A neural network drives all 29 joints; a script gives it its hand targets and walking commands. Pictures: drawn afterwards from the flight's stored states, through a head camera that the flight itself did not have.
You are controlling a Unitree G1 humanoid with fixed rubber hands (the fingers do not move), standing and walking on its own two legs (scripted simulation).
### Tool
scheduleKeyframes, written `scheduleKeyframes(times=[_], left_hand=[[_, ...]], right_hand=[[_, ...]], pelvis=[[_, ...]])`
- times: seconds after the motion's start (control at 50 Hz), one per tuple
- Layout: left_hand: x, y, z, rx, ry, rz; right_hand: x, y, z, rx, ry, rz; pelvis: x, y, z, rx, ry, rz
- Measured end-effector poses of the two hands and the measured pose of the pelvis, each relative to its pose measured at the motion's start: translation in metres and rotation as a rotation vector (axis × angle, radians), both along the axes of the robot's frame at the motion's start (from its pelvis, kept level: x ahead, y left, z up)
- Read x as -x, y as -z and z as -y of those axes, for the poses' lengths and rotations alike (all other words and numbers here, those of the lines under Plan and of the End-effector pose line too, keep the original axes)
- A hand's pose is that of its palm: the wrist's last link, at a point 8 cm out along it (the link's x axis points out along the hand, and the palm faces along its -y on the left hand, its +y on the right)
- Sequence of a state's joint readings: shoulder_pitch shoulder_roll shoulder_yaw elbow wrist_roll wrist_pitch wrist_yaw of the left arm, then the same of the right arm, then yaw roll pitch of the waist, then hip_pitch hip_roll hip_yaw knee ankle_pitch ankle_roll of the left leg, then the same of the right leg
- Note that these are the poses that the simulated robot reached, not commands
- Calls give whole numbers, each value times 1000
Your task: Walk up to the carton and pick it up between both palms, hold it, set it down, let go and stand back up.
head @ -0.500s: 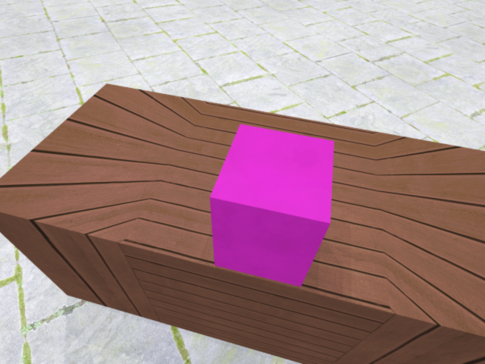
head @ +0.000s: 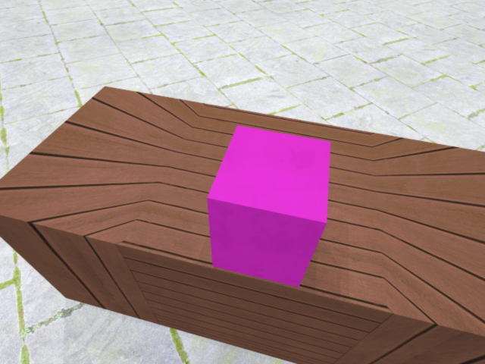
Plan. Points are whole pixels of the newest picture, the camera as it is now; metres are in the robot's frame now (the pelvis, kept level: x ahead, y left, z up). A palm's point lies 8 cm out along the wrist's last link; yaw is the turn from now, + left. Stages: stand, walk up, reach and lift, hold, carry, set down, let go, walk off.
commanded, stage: stand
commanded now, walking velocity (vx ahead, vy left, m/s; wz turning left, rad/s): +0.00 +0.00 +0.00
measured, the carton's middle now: (268, 207) +0.45 -0.04 -0.03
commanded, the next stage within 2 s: walk up in 0.04 s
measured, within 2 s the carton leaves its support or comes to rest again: neither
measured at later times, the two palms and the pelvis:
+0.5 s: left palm out of the picture -0.01 +0.23 -0.15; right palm out of the picture -0.02 -0.23 -0.15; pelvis -0.01 +0.01 -0.01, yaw -4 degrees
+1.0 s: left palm out of the picture +0.07 +0.26 -0.14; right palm out of the picture -0.02 -0.24 -0.15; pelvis -0.02 +0.02 -0.01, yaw -12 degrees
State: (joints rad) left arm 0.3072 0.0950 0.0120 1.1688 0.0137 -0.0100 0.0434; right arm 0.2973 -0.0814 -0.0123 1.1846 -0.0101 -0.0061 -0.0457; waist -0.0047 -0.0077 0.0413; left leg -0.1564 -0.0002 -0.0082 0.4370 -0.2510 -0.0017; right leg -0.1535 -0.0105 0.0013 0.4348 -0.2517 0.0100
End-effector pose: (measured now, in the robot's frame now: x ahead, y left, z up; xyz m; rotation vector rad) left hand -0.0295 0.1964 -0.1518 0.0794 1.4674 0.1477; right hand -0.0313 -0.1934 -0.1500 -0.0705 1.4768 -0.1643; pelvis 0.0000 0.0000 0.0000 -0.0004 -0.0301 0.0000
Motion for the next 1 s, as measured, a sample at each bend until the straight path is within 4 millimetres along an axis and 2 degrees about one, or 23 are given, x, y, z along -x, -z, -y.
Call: scheduleKeyframes(times=[0.2,0.32,0.48,0.6,0.84,1.0], left_hand=[[11,-1,3,0,-8,-26],[8,0,2,-2,26,-9],[-14,-2,-27,-62,102,48],[-39,-3,-47,-107,163,98],[-73,-9,-47,-127,248,179],[-95,-8,-59,-123,311,191]], right_hand=[[4,-1,1,-2,3,-11],[2,1,8,18,-15,1],[-13,3,31,82,-14,74],[-20,2,41,107,14,124],[-22,8,55,110,39,158],[-10,0,48,132,83,170]], pelvis=[[1,-1,1,2,-1,1],[3,2,0,-1,20,7],[11,6,-6,-10,68,3],[14,10,-8,-22,108,-2],[16,15,-8,-26,162,-10],[16,15,-18,-39,217,-16]])
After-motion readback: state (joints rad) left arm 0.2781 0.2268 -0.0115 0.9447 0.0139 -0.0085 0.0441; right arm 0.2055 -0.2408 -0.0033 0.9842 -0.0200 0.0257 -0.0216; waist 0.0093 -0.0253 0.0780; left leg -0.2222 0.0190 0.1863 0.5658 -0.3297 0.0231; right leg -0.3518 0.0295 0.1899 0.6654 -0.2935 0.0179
